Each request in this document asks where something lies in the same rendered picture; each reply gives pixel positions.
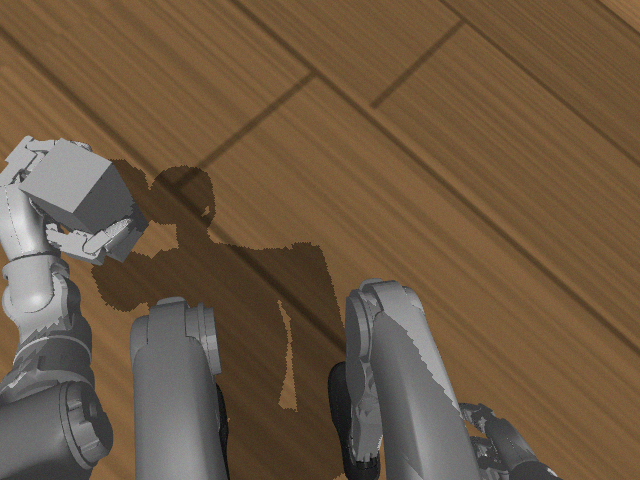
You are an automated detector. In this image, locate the right robot hand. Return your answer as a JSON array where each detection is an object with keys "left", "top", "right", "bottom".
[{"left": 458, "top": 403, "right": 539, "bottom": 480}]

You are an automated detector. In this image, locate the right robot arm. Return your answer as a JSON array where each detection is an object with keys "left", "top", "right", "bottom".
[{"left": 509, "top": 461, "right": 563, "bottom": 480}]

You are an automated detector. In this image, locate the left robot arm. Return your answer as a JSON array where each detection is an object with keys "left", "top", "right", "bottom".
[{"left": 0, "top": 253, "right": 113, "bottom": 480}]

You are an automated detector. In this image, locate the left robot hand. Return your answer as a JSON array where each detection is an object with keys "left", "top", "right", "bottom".
[{"left": 0, "top": 136, "right": 136, "bottom": 266}]

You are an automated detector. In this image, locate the carton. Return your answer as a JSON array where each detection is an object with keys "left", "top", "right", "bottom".
[{"left": 18, "top": 138, "right": 149, "bottom": 263}]

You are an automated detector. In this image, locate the right robot foot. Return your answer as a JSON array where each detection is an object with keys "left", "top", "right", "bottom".
[{"left": 328, "top": 361, "right": 381, "bottom": 480}]

